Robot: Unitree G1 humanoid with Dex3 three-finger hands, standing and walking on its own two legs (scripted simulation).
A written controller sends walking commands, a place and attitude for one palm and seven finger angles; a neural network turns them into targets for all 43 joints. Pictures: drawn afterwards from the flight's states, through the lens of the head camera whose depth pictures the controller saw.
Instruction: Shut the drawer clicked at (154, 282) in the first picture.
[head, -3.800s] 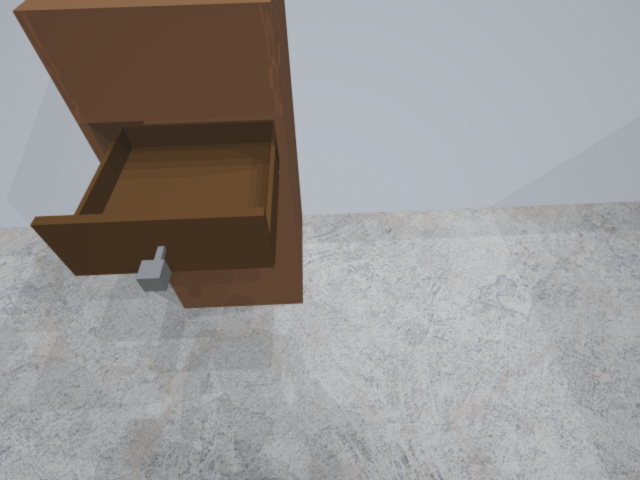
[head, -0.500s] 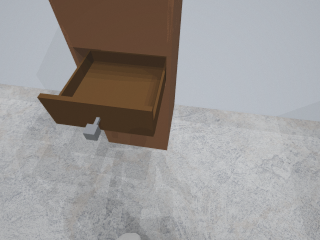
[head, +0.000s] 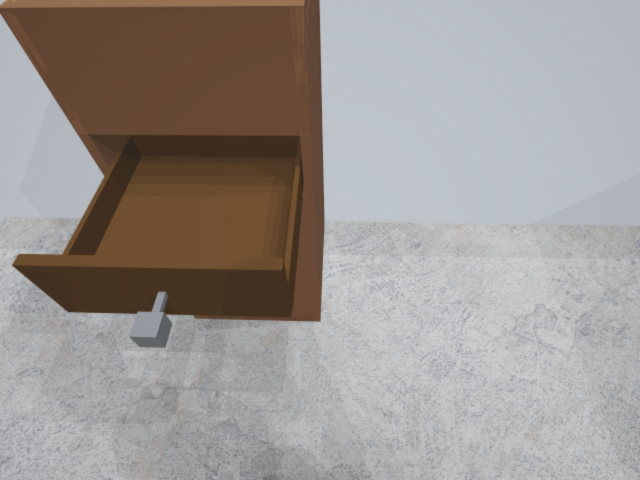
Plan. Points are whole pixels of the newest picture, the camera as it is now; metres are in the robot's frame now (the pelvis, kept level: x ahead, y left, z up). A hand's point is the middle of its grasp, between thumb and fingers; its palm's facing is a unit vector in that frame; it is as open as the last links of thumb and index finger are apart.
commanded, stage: come to a stop and stand still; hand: left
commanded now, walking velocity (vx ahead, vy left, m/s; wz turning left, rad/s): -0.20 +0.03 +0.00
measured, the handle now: (155, 317) +0.35 +0.26 -0.06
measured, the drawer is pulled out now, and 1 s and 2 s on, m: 0.29 0.29 0.29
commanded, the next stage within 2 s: look again from close up in 1.60 s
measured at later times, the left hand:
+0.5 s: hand out of the picture -0.01 +0.19 -0.17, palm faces +0.09 -0.97 -0.21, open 7.4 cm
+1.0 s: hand out of the picture +0.04 +0.19 -0.17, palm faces +0.04 -0.97 -0.22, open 7.4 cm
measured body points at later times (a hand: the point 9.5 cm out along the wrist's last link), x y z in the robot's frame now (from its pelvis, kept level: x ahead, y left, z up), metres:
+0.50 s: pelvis -0.02 +0.00 +0.01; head +0.00 +0.00 +0.46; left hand -0.02 +0.24 -0.15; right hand +0.03 -0.23 -0.15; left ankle -0.04 +0.12 -0.73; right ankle +0.00 -0.10 -0.73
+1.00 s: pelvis +0.00 +0.01 +0.00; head -0.01 +0.01 +0.45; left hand +0.04 +0.24 -0.15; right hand +0.04 -0.23 -0.15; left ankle -0.04 +0.12 -0.73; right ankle +0.00 -0.10 -0.73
